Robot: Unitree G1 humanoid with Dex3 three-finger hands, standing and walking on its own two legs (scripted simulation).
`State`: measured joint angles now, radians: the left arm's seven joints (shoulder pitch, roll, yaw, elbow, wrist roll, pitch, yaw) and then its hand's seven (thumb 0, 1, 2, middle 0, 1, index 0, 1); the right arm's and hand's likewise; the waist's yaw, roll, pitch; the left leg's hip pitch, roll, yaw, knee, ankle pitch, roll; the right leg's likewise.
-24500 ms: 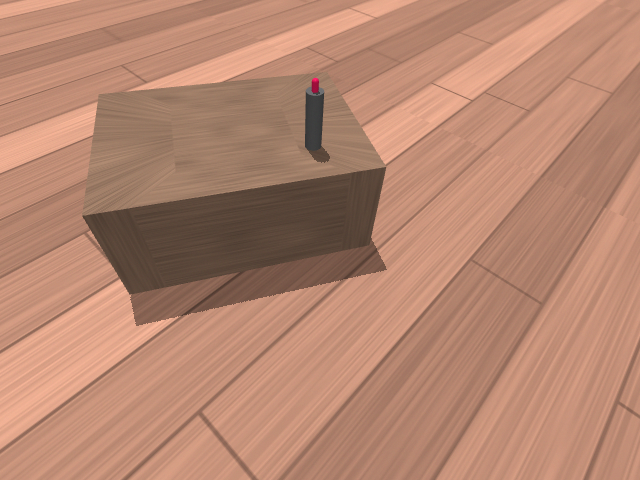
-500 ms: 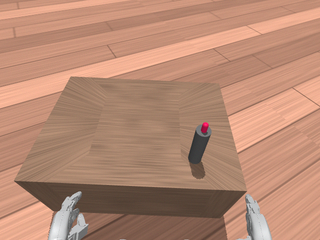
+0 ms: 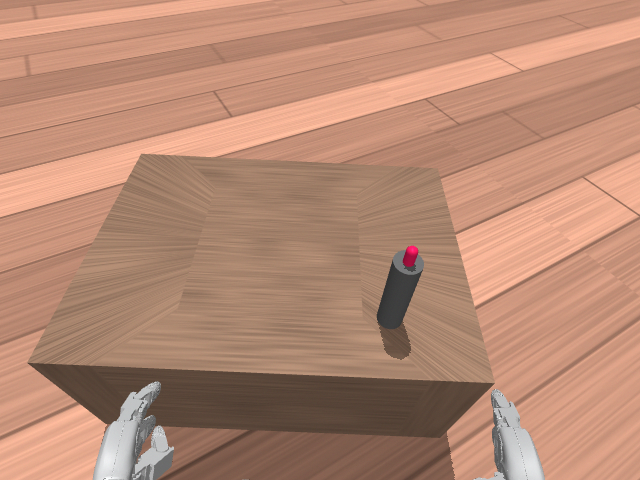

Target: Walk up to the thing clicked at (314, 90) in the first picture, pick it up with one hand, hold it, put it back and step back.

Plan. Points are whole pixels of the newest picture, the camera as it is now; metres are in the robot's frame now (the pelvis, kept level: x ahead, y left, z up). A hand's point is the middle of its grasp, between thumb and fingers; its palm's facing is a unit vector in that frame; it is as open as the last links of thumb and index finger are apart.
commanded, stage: home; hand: right
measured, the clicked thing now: (399, 287) +0.51 -0.16 -0.18
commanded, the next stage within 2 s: stand in 0.56 s
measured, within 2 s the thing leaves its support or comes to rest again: neither
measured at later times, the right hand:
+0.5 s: hand (461, 469) +0.16 -0.17 -0.06, palm faces +0.11 +0.96 -0.27, open 17.6 cm
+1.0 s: hand out of the picture +0.11 -0.24 -0.11, palm faces -0.05 +0.93 -0.36, open 12.0 cm
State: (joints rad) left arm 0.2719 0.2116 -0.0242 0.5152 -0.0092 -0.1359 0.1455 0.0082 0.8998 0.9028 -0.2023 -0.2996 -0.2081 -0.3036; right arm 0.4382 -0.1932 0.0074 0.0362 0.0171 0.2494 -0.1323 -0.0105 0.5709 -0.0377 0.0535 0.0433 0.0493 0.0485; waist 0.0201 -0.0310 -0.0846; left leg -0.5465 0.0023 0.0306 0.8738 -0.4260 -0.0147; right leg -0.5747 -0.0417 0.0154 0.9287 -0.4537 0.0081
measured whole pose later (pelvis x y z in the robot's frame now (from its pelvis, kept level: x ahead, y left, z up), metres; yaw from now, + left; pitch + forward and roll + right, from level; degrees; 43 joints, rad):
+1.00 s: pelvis +0.00 +0.00 +0.02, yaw +0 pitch +1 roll +0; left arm 0.21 0.34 0.02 0.84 0.05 -0.03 0.00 0.01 0.90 0.90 -0.20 -0.30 -0.21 -0.30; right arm 0.28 -0.33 -0.02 0.70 -0.05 0.01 0.00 0.00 -0.16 -0.67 0.19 0.27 0.19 0.27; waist 0.00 0.00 0.00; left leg -0.40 0.03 0.00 0.78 -0.39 -0.02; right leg -0.40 -0.01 -0.02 0.78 -0.39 -0.01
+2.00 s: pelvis -0.01 +0.02 +0.05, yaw +0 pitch -4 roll +0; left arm 0.15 0.34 0.00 1.17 0.02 -0.01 -0.01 0.00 0.91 0.90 -0.20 -0.30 -0.21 -0.30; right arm 0.14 -0.33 0.00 1.15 -0.02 0.00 0.00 0.01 -0.90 -0.90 0.20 0.30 0.20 0.30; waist 0.01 -0.01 0.06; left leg -0.13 0.01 0.03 0.36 -0.16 0.00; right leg -0.13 -0.03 0.00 0.35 -0.16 0.03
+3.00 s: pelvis +0.02 +0.02 +0.06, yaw +0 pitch -3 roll +0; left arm 0.10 0.34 0.00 1.14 0.01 -0.01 0.00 0.00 0.91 0.90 -0.20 -0.30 -0.21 -0.30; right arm 0.11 -0.34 0.00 1.14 -0.01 -0.01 0.00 0.01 -0.90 -0.90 0.20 0.30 0.20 0.30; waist 0.00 -0.01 0.05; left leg -0.08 0.00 0.02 0.31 -0.19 0.00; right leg -0.08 -0.03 -0.01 0.30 -0.18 0.03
